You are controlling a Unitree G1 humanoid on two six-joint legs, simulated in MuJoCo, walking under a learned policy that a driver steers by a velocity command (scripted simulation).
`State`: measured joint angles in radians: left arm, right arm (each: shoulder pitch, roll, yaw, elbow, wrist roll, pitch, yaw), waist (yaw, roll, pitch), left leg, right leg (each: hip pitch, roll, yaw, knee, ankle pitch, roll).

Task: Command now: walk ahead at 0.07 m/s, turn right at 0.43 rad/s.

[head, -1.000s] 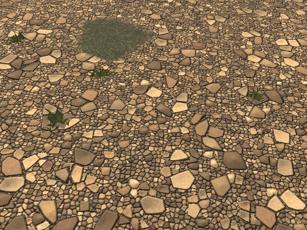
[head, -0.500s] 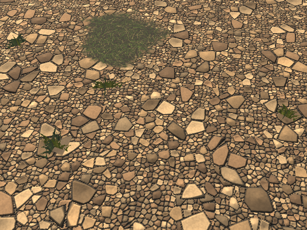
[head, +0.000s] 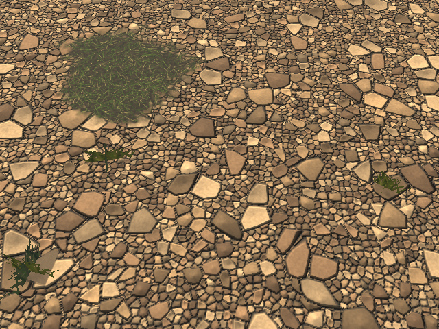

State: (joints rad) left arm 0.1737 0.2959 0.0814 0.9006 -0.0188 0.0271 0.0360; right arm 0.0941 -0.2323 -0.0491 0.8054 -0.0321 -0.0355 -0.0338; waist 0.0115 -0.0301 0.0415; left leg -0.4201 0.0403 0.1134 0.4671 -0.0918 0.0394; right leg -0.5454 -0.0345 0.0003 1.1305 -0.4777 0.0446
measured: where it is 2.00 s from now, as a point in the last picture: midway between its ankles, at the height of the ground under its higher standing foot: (265, 292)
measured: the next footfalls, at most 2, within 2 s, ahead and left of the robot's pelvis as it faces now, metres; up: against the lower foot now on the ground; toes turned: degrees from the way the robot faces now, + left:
right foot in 0.22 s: +0.05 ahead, -0.14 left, +0.00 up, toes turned -12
left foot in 0.62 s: +0.12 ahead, +0.09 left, +0.00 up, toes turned -14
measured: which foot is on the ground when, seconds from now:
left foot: down 0.00-0.22, up 0.24-0.60, down 0.62-1.00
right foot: up 0.00-0.20, down 0.22-1.00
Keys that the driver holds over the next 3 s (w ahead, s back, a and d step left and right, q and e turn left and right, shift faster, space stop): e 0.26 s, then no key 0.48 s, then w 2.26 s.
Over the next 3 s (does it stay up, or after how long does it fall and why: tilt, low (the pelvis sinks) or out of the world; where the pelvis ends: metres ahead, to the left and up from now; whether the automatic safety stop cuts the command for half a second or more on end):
stays up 1.14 -0.25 0.00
